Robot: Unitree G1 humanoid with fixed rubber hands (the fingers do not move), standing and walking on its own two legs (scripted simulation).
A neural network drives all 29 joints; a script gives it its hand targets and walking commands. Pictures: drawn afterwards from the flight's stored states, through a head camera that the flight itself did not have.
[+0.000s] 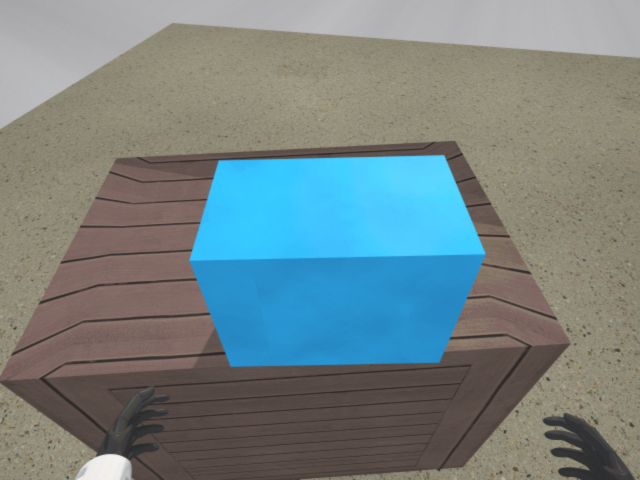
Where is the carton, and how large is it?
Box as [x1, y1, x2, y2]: [189, 155, 485, 366]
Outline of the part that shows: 444,156 434,155 218,161 189,260 230,365 243,366 439,362 485,254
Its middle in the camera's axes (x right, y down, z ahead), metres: +0.02 +0.04 +0.57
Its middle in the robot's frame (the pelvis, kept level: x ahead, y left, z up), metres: +0.41 +0.01 +0.04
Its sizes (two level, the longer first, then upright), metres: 0.316 0.186 0.245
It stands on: a pedestal, 0.69 m high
